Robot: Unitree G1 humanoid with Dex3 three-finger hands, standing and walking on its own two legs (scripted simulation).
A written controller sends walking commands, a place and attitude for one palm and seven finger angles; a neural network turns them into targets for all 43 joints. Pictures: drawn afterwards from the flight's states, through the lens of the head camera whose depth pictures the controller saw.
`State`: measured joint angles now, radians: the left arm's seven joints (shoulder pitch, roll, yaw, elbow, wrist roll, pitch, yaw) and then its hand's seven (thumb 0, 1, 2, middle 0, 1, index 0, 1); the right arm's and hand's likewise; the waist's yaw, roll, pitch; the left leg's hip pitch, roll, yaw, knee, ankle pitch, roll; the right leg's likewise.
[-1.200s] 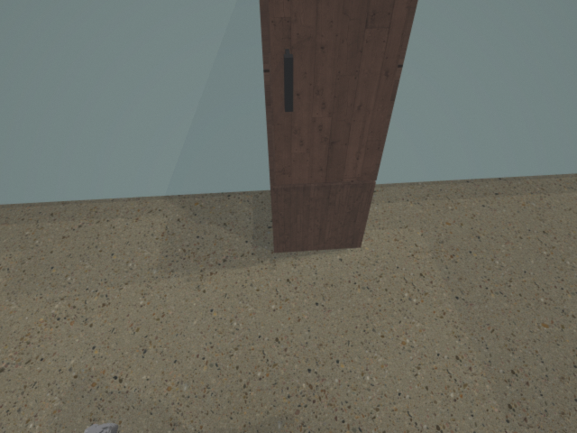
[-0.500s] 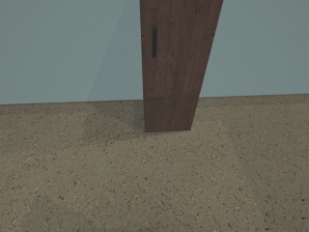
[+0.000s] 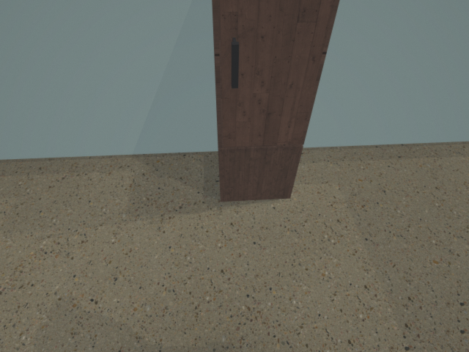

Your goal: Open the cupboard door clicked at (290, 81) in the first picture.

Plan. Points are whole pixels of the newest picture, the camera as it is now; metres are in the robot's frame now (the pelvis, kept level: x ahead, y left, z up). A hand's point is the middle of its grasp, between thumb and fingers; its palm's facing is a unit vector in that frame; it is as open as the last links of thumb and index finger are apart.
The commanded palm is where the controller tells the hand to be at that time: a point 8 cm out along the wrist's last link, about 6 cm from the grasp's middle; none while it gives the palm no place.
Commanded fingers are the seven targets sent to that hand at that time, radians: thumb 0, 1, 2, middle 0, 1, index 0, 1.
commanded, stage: look at it before walking up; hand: left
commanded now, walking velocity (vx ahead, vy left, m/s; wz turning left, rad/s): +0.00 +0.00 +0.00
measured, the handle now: (234, 63) +0.97 +0.06 +0.04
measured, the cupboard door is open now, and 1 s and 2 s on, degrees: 0 0 0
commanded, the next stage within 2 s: walk to a spot facing it in 0.34 s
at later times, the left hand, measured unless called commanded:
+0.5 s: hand out of the picture +0.07 +0.24 -0.16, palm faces -0.03 -0.94 -0.34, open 7.4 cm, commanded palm none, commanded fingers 0.00 0.90 0.90 -0.20 -0.30 -0.20 -0.30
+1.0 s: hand out of the picture +0.06 +0.17 -0.18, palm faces -0.21 -0.94 -0.26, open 7.4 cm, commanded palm none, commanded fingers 0.00 0.90 0.90 -0.20 -0.30 -0.20 -0.30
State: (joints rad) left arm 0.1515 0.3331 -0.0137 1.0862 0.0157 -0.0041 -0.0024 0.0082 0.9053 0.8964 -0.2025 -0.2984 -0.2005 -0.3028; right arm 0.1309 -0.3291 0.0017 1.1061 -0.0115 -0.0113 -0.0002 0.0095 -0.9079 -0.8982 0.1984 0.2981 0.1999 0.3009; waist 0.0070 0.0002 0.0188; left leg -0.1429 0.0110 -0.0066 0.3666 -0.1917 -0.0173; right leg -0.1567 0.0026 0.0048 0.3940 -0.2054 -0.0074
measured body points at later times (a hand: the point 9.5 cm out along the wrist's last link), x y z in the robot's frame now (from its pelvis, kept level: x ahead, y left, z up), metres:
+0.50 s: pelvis +0.01 +0.00 +0.00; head +0.00 +0.00 +0.45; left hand +0.08 +0.29 -0.13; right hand +0.08 -0.30 -0.13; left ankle +0.01 +0.13 -0.75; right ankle +0.01 -0.11 -0.75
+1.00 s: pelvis -0.03 -0.02 -0.02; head +0.00 -0.05 +0.43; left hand +0.07 +0.21 -0.16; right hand -0.02 -0.28 -0.18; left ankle -0.01 +0.13 -0.68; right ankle -0.02 -0.10 -0.75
